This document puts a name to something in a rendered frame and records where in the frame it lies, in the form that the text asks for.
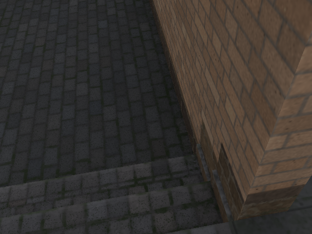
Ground stairs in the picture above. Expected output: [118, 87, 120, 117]
[0, 154, 223, 234]

